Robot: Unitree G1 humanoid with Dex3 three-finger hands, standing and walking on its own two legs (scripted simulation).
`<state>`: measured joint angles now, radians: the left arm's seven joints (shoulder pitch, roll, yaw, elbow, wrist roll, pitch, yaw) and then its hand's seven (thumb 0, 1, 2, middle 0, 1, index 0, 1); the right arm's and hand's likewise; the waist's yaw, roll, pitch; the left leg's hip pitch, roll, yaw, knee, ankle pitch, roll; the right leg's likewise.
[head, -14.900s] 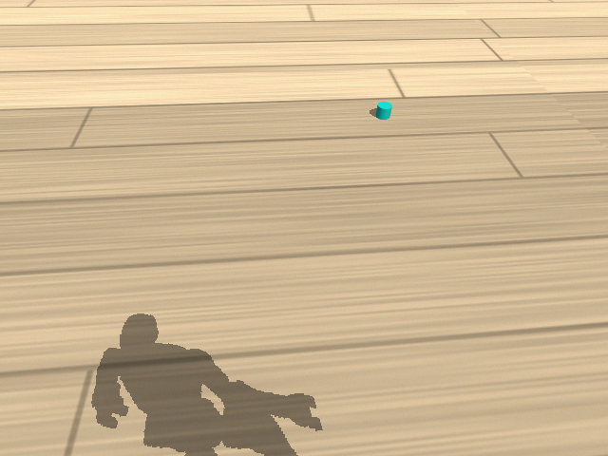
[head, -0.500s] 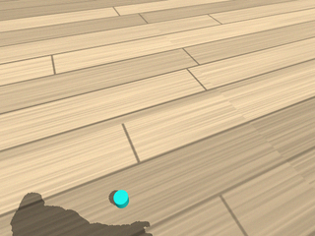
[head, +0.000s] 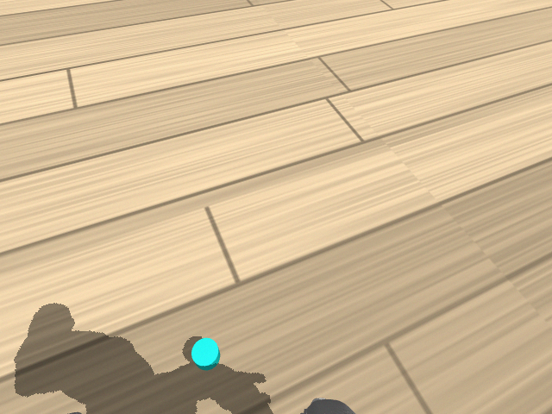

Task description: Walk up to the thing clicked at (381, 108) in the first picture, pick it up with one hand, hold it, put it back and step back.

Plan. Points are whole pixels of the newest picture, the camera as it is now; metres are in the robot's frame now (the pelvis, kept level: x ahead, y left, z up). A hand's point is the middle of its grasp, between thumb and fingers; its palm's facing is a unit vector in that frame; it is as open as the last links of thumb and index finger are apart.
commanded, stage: walk up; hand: left
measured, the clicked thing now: (206, 354) +0.36 +0.18 -0.74
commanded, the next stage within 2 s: stand in 1.48 s
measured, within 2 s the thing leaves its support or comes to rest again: neither
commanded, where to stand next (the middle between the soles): -0.04 -0.04 m, yaw -2 degrees
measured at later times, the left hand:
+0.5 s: hand out of the picture +0.09 +0.29 -0.18, palm faces +0.03 -0.93 -0.36, open 7.4 cm
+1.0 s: hand out of the picture -0.03 +0.26 -0.13, palm faces -0.04 -0.89 -0.46, open 7.4 cm
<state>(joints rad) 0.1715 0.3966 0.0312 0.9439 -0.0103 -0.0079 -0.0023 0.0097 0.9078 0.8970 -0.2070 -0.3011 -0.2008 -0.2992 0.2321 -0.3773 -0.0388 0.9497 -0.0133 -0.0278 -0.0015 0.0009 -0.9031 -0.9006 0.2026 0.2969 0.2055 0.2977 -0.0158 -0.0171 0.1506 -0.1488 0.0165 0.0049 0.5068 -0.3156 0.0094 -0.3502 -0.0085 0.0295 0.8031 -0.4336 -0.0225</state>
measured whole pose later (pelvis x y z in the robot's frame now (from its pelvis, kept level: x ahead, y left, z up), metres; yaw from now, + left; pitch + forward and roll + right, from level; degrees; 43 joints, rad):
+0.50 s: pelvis -0.06 +0.02 -0.03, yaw +4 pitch -3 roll +0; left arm 0.03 0.40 0.05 0.81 0.01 0.09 0.03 0.01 0.90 0.90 -0.21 -0.30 -0.20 -0.30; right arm 0.16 -0.37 -0.04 0.86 -0.03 0.04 0.00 0.00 -0.91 -0.90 0.20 0.30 0.20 0.30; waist -0.01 -0.06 0.22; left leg -0.32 -0.03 -0.02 0.82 -0.44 0.03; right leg -0.56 -0.01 0.09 0.97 -0.48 -0.02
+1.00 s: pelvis -0.08 -0.03 -0.01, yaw -1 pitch -4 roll -1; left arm 0.33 0.42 0.07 0.89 0.04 -0.04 -0.03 0.01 0.91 0.90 -0.21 -0.30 -0.20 -0.30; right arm 0.34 -0.46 -0.07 0.87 -0.02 0.04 0.02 0.00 -0.90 -0.90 0.20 0.30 0.20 0.30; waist 0.00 0.06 0.04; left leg -0.35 0.01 -0.10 0.87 -0.46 0.02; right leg -0.23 0.01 -0.04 0.60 -0.31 -0.03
